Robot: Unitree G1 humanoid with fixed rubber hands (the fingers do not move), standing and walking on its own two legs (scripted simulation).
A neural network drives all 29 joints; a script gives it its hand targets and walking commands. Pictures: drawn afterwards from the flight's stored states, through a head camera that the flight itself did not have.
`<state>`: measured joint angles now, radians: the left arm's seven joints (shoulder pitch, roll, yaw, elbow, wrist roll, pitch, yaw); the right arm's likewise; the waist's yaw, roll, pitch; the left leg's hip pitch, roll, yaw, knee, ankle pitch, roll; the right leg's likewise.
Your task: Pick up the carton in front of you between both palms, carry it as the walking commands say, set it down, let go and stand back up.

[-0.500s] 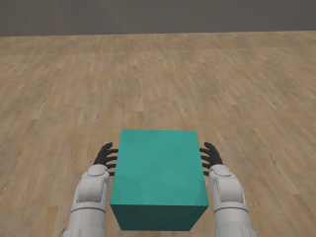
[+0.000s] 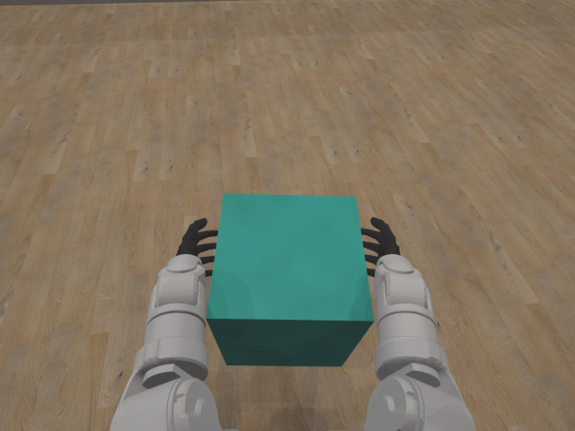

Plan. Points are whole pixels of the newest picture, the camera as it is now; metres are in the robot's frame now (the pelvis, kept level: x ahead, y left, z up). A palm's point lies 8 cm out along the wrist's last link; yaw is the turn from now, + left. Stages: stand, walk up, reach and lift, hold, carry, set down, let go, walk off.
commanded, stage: set down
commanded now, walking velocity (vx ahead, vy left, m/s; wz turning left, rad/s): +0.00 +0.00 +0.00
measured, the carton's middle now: (286, 286) +0.35 +0.00 -0.06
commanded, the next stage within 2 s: none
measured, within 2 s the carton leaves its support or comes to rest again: neither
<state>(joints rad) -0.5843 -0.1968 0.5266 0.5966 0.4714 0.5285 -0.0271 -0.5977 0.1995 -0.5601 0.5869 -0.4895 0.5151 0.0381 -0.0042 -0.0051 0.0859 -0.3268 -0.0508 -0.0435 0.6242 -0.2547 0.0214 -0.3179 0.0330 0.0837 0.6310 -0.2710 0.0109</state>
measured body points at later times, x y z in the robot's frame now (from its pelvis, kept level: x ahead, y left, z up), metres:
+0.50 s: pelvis -0.01 -0.01 -0.11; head +0.20 +0.01 +0.28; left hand +0.41 +0.16 -0.19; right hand +0.40 -0.14 -0.18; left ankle +0.05 +0.11 -0.72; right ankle +0.04 -0.13 -0.72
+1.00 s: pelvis -0.05 +0.00 -0.24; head +0.24 +0.03 +0.10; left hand +0.45 +0.17 -0.35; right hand +0.43 -0.13 -0.34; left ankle +0.05 +0.11 -0.72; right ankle +0.04 -0.13 -0.72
